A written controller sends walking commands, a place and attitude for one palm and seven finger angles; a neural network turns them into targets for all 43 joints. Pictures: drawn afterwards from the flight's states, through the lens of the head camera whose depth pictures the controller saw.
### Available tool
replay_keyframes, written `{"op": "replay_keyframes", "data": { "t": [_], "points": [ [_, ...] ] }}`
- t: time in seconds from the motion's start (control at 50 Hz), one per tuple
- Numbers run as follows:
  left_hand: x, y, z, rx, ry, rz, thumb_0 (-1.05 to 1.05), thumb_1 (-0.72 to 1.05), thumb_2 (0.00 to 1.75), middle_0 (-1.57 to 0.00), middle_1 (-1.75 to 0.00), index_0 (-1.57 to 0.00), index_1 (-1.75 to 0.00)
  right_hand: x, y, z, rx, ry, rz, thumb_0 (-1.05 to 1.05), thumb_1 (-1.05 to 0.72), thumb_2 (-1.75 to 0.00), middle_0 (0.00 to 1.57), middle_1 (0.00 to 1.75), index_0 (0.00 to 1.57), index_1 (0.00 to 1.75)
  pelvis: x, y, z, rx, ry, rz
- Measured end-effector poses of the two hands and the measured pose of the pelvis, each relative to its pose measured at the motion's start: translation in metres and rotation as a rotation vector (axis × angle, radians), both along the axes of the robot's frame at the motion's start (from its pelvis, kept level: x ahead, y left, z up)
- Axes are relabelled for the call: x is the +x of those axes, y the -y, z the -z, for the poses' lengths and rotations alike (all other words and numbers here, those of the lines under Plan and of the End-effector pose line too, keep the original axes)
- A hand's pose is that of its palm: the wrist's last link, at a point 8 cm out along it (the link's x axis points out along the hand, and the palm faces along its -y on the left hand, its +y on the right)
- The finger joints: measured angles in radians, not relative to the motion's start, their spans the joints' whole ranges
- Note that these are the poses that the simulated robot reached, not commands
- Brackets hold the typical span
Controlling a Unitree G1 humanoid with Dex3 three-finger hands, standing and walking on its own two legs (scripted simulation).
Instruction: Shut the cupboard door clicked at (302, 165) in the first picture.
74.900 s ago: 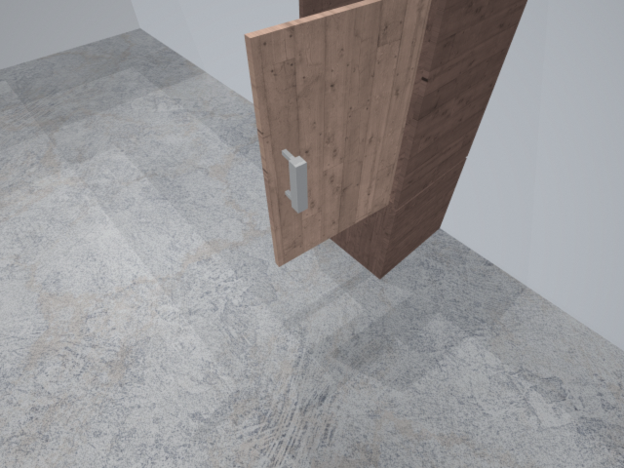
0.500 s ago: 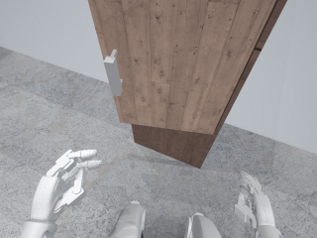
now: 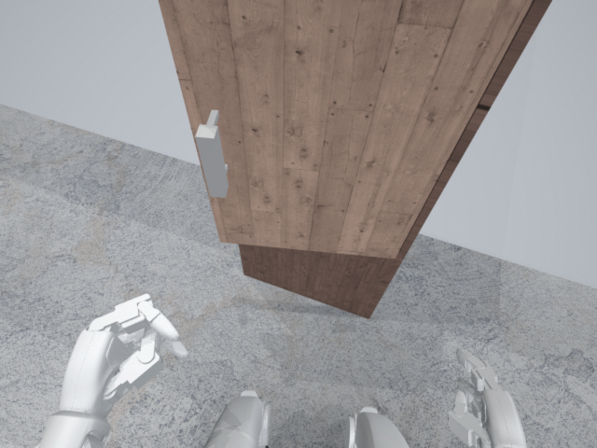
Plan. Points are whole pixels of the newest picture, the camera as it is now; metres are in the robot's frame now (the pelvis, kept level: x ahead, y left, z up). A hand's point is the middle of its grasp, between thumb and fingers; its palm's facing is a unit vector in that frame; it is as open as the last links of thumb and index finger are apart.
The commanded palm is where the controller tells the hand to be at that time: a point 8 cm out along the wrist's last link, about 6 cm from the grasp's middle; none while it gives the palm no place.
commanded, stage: raise the hand and make a fist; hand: left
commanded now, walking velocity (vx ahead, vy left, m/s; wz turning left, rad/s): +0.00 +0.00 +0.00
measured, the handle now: (216, 154) +0.51 +0.17 +0.06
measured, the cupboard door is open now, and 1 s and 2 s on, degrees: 15 15 15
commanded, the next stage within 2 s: bring the fist close to the handle in 0.86 s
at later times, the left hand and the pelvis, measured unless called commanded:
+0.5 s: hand (154, 343) +0.22 +0.18 +0.06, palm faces -0.02 -1.00 -0.04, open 3.1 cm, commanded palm +0.20 +0.23 +0.07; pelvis +0.01 -0.01 +0.01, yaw +0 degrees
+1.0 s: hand (165, 345) +0.22 +0.17 +0.06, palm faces -0.02 -1.00 -0.04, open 3.1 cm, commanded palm +0.21 +0.22 +0.07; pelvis +0.00 -0.02 +0.01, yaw +0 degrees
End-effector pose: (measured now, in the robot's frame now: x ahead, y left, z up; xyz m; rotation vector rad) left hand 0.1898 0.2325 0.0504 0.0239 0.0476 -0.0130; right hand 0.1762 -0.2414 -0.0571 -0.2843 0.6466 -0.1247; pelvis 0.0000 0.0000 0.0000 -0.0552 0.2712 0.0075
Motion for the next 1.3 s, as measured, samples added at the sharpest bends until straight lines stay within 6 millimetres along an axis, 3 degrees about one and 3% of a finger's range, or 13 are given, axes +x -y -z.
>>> {"op": "replay_keyframes", "data": {
  "t": [0.14,0.26,0.62,0.78,1.02,1.12,1.3],
  "points": [
    [0.002,-0.003,-0.009,0.010,0.013,-0.008,0.02,0.90,0.90,-1.13,-1.31,-1.12,-1.31,0.020,-0.018,-0.010,0.031,0.043,-0.047,0.01,-0.91,-0.90,0.20,0.30,0.21,0.30,0.003,-0.001,-0.003,-0.005,0.008,-0.005],
    [0.005,-0.004,-0.010,0.016,0.002,-0.006,0.02,0.90,0.90,-1.23,-1.42,-1.22,-1.42,0.021,-0.026,-0.009,0.054,0.031,-0.068,0.01,-0.91,-0.90,0.21,0.30,0.21,0.30,0.004,0.001,-0.005,-0.006,0.012,-0.008],
    [0.016,0.001,-0.016,0.011,0.012,0.013,0.02,0.90,0.90,-1.30,-1.50,-1.29,-1.50,-0.009,0.007,0.000,0.031,-0.041,0.007,0.01,-0.91,-0.90,0.20,0.30,0.21,0.30,0.005,0.011,-0.009,0.007,0.019,-0.002],
    [0.014,0.006,-0.014,0.013,0.014,0.011,0.02,0.90,0.90,-1.30,-1.50,-1.30,-1.50,-0.007,0.012,0.000,0.031,-0.032,0.010,0.01,-0.91,-0.90,0.20,0.30,0.21,0.30,0.005,0.015,-0.007,0.012,0.018,0.000],
    [0.014,0.008,-0.014,0.011,0.013,0.009,0.02,0.90,0.90,-1.30,-1.50,-1.30,-1.50,0.003,0.004,0.003,0.053,-0.016,-0.015,0.01,-0.91,-0.90,0.20,0.30,0.21,0.30,0.005,0.017,-0.006,0.012,0.014,-0.003],
    [0.028,0.011,-0.013,0.010,0.045,0.020,0.02,0.90,0.90,-1.31,-1.50,-1.30,-1.50,0.004,0.003,0.007,0.045,-0.020,-0.031,0.01,-0.91,-0.90,0.20,0.30,0.21,0.30,0.004,0.016,-0.003,0.008,0.009,-0.009],
    [0.072,0.021,-0.013,-0.004,0.046,0.049,0.02,0.90,0.90,-1.31,-1.50,-1.30,-1.50,-0.008,0.006,0.011,0.047,-0.067,-0.004,0.01,-0.91,-0.90,0.20,0.30,0.21,0.30,0.003,0.015,-0.005,0.013,0.004,-0.002]
  ]
}}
